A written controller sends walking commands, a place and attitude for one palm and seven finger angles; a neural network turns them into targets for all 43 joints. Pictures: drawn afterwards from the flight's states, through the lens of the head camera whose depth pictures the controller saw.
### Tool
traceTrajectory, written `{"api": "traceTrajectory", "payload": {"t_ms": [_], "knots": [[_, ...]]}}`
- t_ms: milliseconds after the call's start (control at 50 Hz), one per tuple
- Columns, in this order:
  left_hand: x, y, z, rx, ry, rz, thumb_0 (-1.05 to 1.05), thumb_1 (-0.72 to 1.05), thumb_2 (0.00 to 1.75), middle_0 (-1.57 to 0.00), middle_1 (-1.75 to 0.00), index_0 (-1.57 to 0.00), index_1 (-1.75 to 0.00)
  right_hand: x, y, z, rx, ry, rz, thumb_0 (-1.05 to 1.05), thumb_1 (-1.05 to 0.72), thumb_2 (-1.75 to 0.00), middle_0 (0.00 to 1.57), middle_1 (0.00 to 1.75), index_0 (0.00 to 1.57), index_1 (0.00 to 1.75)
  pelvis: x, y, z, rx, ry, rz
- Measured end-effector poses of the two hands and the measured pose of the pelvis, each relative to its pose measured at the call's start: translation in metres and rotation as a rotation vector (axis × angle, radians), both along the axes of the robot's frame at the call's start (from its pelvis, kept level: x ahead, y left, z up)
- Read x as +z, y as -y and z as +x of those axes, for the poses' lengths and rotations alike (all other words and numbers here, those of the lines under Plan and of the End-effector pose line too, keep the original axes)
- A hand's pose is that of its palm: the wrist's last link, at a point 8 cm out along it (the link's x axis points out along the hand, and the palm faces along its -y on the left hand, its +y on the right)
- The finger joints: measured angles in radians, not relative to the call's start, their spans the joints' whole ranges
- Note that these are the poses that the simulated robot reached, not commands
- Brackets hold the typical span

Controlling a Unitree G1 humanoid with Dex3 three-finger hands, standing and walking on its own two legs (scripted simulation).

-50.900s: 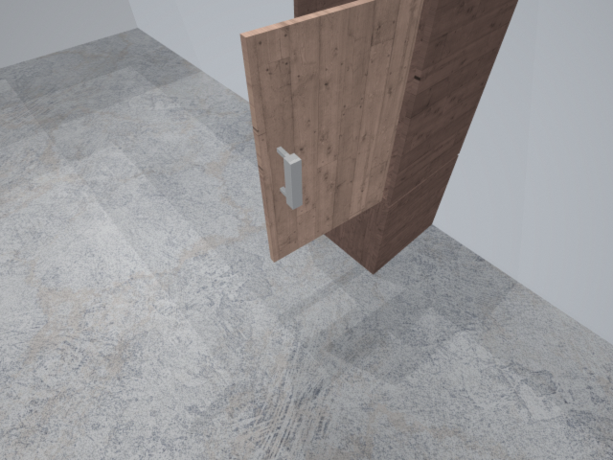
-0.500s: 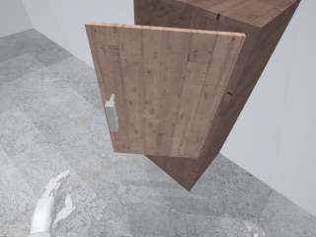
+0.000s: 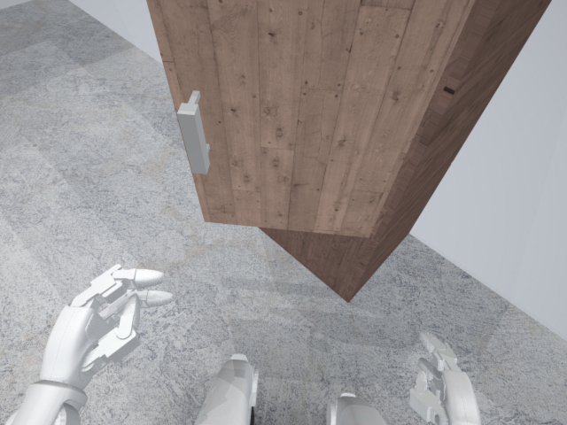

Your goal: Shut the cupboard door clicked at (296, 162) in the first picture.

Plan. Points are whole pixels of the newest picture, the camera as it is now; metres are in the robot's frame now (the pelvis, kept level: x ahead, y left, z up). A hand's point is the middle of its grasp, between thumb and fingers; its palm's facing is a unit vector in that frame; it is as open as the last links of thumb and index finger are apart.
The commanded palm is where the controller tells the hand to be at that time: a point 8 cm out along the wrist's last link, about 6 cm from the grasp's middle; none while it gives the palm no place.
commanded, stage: raise the hand and make a fist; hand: left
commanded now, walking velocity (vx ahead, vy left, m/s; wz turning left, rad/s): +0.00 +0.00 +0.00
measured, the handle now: (198, 132) +0.53 +0.21 +0.08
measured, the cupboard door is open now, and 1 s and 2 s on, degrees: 38 38 38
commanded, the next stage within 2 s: bring the fist close to the handle in 1.26 s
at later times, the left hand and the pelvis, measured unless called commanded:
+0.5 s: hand (128, 315) +0.23 +0.21 +0.07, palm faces +0.02 -1.00 -0.03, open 3.2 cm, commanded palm +0.20 +0.26 +0.08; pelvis +0.01 +0.02 +0.02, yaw +0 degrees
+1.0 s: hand (141, 308) +0.23 +0.20 +0.08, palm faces +0.00 -1.00 -0.04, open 3.1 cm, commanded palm +0.21 +0.25 +0.08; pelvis +0.01 +0.01 +0.02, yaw +0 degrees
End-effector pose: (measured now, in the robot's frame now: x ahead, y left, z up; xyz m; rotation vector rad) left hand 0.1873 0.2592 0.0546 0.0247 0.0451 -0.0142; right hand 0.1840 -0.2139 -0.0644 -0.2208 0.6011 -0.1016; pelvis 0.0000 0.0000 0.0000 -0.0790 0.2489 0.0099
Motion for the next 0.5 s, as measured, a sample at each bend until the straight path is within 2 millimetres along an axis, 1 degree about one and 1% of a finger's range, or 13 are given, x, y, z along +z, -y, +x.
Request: {"api": "traceTrajectory", "payload": {"t_ms": [80, 180, 320, 380, 500], "knots": [[0.003, -0.003, 0.013, 0.008, -0.047, -0.008, 0.02, 0.90, 0.90, -0.71, -0.85, -0.70, -0.85, 0.002, 0.000, -0.009, -0.048, -0.041, 0.011, 0.01, -0.91, -0.90, 0.21, 0.30, 0.21, 0.30, 0.008, -0.006, 0.007, -0.012, -0.009, 0.003], [0.009, -0.010, 0.015, 0.045, -0.033, 0.000, 0.02, 0.90, 0.90, -0.80, -0.95, -0.79, -0.95, 0.007, 0.003, -0.010, -0.063, -0.068, -0.012, 0.01, -0.91, -0.90, 0.21, 0.30, 0.21, 0.30, 0.013, -0.013, 0.014, -0.016, -0.018, 0.006], [0.006, -0.011, 0.013, 0.032, -0.019, -0.002, 0.02, 0.90, 0.90, -0.93, -1.09, -0.92, -1.09, 0.015, 0.002, 0.004, -0.031, -0.056, -0.055, 0.01, -0.91, -0.90, 0.20, 0.30, 0.21, 0.30, 0.011, -0.021, 0.016, -0.010, -0.024, -0.002], [0.007, -0.010, 0.014, 0.028, -0.009, -0.003, 0.02, 0.90, 0.90, -0.98, -1.15, -0.97, -1.15, 0.019, -0.002, 0.012, -0.014, -0.039, -0.059, 0.01, -0.91, -0.90, 0.20, 0.30, 0.21, 0.30, 0.011, -0.023, 0.016, -0.007, -0.022, -0.005], [0.017, -0.009, 0.016, 0.031, 0.008, 0.005, 0.02, 0.90, 0.90, -1.09, -1.27, -1.08, -1.27, 0.028, -0.015, 0.021, 0.015, -0.010, -0.036, 0.01, -0.91, -0.90, 0.20, 0.30, 0.21, 0.30, 0.015, -0.024, 0.015, -0.002, -0.008, -0.009]]}}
